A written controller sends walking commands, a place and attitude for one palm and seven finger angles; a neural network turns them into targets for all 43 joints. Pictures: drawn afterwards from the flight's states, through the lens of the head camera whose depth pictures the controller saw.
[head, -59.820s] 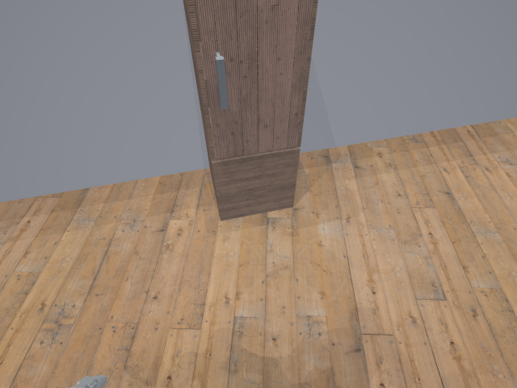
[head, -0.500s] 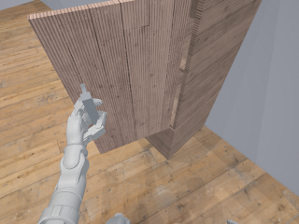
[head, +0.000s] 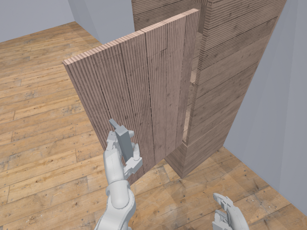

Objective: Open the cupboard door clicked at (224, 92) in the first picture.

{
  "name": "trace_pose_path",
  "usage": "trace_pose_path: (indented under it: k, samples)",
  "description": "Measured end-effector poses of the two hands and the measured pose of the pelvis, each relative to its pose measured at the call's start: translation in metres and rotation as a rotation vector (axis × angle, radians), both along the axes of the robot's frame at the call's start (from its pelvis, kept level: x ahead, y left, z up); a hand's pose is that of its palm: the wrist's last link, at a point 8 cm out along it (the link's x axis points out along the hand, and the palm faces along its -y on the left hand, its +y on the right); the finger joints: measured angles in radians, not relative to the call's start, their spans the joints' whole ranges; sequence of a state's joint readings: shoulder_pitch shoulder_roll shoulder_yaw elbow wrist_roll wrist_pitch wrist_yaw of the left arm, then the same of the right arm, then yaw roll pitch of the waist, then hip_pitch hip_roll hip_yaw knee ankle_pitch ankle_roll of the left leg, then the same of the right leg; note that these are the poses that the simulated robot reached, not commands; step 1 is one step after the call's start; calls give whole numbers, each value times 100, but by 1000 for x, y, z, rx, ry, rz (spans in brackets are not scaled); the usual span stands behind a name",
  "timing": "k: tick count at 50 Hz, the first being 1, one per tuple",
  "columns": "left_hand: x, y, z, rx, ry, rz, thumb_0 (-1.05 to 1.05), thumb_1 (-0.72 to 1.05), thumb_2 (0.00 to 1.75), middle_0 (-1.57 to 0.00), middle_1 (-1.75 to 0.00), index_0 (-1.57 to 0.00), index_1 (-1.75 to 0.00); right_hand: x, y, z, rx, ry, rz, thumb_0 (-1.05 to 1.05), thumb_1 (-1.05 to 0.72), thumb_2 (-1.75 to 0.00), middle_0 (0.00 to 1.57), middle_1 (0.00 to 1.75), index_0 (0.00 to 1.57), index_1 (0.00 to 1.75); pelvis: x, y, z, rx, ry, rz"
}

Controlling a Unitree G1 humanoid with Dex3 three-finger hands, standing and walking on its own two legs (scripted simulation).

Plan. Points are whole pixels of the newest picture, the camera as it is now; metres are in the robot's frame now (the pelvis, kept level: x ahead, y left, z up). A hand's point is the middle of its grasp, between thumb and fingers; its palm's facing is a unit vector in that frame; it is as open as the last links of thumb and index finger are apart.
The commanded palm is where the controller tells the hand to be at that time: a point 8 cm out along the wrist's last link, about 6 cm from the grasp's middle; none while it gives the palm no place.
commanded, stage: pull the door open along its arc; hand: left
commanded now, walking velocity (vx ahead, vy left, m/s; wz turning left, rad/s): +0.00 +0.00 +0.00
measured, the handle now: (122, 144) +0.34 +0.10 +0.05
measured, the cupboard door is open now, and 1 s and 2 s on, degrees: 94 96 99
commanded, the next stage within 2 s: open thumb and fingers to let go in 0.14 s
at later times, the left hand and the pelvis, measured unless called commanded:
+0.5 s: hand (137, 160) +0.29 +0.05 +0.05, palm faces +0.35 -0.94 -0.06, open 7.4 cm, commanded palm +0.23 +0.08 +0.05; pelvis +0.01 -0.02 +0.00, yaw +0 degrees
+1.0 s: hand (133, 168) +0.27 +0.06 +0.04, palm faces +0.29 -0.96 -0.06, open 14.8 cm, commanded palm +0.23 +0.08 +0.05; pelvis +0.00 +0.00 -0.01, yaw +0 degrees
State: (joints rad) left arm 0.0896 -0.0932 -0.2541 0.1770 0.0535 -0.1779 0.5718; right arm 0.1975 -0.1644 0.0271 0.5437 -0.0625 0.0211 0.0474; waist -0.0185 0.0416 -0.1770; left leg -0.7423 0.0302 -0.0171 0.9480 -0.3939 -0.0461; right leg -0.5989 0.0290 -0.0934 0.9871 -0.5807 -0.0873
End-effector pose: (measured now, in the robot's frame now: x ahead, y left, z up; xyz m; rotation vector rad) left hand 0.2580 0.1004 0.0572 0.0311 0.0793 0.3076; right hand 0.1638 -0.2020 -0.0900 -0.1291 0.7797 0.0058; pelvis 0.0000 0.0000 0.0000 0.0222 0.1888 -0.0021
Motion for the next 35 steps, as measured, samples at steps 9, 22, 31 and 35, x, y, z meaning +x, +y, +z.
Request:
trace_pose_path:
  k: [9,22,31,35]
  samples:
    - [-20,-20,3,2,32,-97,2,66,71,-25,-124,-33,-131,2,-27,9,-4,-43,-31,1,-90,-90,20,30,20,30,10,-14,4,11,-23,0]
    - [-4,-4,-6,16,8,59,-1,54,75,-33,-127,-36,-131,11,-41,-12,-45,8,-15,2,-90,-90,20,30,20,30,10,-21,-5,30,30,2]
    - [-12,-6,-5,14,18,11,0,13,57,-29,-120,-34,-126,8,-34,-9,-23,-2,-30,2,-90,-90,20,30,20,30,16,-19,-3,28,30,-7]
    - [-16,0,-8,17,19,25,0,-12,47,-29,-119,-33,-124,8,-33,-9,-32,-11,-32,2,-90,-90,20,30,20,30,15,-15,-5,22,31,-7]
